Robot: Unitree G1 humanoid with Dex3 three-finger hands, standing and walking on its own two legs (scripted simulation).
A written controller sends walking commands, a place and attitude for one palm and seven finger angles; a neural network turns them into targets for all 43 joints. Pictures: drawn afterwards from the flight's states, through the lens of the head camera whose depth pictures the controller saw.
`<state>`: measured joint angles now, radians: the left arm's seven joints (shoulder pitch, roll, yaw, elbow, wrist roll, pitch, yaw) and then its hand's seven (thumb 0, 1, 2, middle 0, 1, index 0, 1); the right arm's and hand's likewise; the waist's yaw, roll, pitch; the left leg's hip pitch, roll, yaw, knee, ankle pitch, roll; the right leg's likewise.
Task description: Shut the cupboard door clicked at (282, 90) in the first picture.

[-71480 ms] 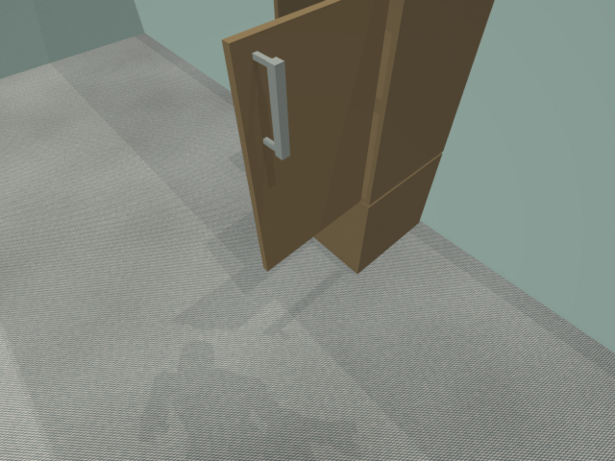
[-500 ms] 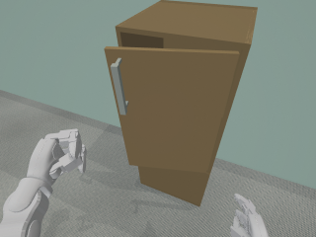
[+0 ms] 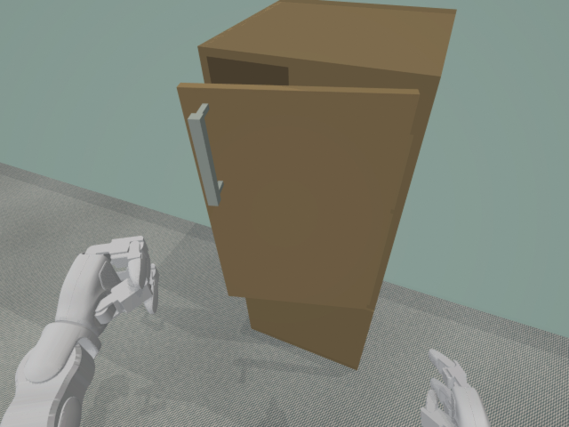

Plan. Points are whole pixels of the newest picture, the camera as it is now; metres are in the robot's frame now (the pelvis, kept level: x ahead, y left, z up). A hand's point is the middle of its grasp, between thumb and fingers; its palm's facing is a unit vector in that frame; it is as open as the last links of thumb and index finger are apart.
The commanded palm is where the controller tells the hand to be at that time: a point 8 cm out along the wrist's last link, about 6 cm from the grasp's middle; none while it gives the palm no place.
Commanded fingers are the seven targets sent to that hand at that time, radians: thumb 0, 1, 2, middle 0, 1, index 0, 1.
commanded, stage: bring the fist close to the handle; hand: left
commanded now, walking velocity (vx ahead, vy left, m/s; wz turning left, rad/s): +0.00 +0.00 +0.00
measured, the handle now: (209, 157) +0.50 +0.19 +0.14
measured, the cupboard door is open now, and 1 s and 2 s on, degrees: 16 16 8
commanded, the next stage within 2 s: push the door shut along its arc in 1.28 s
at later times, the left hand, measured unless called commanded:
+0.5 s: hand (185, 224) +0.33 +0.18 +0.15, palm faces -0.02 -1.00 -0.03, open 3.1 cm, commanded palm +0.31 +0.22 +0.15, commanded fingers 0.00 0.90 0.90 -1.30 -1.50 -1.30 -1.50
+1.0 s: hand (210, 185) +0.42 +0.16 +0.15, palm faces +0.01 -1.00 -0.02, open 3.1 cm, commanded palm +0.38 +0.21 +0.15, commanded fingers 0.00 0.90 0.90 -1.30 -1.50 -1.30 -1.50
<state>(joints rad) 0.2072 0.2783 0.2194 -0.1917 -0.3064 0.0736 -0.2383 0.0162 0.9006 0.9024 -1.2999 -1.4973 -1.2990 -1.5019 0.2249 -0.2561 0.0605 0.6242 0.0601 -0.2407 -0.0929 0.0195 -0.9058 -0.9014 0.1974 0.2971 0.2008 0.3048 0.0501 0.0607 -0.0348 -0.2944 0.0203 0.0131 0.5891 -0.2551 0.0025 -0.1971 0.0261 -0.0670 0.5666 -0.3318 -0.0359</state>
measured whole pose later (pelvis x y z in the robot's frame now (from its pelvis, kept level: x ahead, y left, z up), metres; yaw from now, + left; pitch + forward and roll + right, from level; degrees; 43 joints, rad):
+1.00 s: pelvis +0.01 +0.00 +0.00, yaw -2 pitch +2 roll +0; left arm -0.51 0.29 0.22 0.52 -0.20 0.03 -0.13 0.02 0.90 0.90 -1.30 -1.50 -1.29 -1.50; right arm 0.25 -0.27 0.04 0.66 0.06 -0.08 -0.07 0.02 -0.91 -0.90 0.20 0.30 0.20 0.30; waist -0.02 0.04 -0.03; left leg -0.34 0.02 0.05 0.55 -0.24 0.01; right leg -0.27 0.02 -0.03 0.56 -0.32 -0.03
